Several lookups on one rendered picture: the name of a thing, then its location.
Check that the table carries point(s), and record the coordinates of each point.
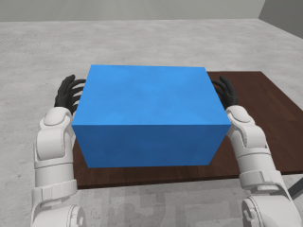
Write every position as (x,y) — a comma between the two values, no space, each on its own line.
(278,116)

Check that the left robot hand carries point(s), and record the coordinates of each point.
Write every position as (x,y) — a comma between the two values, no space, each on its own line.
(65,94)

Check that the carton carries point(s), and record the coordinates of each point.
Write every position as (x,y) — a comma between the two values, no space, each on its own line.
(145,115)

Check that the robot left forearm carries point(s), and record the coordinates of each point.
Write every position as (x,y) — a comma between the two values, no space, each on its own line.
(53,158)

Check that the right robot upper arm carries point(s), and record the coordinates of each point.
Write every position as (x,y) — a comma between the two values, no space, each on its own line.
(269,211)

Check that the robot right forearm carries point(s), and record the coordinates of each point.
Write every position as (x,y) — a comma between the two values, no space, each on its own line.
(256,165)

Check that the left robot upper arm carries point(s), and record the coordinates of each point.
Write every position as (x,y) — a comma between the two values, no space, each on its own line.
(66,216)

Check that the right robot hand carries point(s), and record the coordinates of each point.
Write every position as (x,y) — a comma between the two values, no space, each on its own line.
(227,92)

